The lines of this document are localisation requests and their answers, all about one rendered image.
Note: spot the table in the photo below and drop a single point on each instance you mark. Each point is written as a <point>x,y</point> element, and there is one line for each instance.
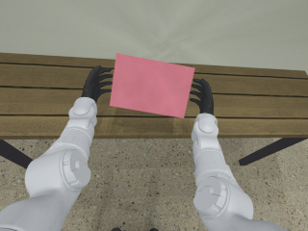
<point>37,92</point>

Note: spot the robot right forearm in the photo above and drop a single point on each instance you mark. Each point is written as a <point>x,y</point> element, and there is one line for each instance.
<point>207,154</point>

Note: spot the carton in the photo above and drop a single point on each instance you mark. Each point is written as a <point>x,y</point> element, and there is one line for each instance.
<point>151,86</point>

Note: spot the right robot upper arm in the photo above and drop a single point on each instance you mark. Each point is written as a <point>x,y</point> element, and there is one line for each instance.
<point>224,207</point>

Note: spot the left robot upper arm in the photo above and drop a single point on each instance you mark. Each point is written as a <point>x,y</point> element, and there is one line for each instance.
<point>54,182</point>

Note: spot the robot left forearm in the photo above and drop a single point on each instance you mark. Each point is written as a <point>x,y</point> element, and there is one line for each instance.
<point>79,131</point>

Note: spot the robot right hand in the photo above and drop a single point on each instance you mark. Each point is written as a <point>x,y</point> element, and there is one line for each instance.
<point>206,102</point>

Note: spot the robot left hand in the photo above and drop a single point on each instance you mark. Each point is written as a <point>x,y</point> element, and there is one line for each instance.
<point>92,87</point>

